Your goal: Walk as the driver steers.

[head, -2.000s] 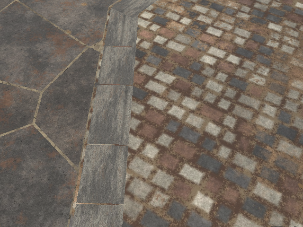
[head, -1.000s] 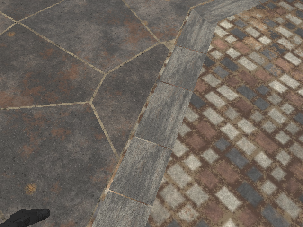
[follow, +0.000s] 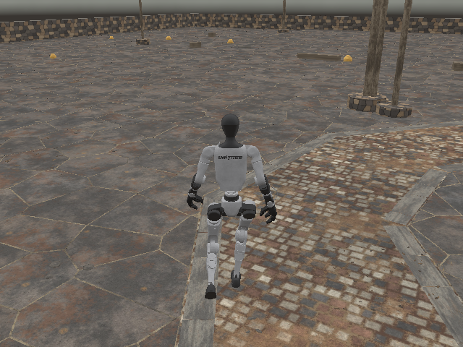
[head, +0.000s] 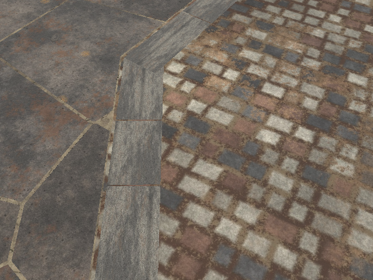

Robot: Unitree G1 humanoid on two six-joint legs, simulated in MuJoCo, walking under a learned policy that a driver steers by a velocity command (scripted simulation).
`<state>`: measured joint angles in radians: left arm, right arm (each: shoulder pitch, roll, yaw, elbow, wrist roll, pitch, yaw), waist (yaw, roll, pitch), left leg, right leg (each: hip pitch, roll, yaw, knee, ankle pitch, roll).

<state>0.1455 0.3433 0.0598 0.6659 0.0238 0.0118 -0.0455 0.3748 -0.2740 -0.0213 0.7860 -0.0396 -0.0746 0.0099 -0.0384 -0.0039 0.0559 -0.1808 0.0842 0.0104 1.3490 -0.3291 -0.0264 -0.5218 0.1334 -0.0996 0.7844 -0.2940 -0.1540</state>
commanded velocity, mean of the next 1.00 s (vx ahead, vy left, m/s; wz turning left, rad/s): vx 0.67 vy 0.00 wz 0.21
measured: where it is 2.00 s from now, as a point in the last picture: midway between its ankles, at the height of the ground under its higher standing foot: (73, 75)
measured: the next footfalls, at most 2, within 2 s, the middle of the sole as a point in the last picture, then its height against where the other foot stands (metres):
left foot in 0.34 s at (173, 243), level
right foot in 0.76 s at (231, 222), level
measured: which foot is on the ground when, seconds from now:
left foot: up 0.00-0.32, down 0.34-0.76, up 0.78-1.00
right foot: down 0.00-0.34, up 0.36-0.74, down 0.76-1.00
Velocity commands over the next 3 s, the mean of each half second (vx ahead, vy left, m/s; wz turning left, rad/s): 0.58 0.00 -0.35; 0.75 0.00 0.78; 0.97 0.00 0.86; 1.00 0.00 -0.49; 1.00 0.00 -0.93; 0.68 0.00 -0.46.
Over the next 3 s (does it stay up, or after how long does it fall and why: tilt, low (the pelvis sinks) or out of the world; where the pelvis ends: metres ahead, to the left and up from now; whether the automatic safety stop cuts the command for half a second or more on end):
stays up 2.27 0.62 0.01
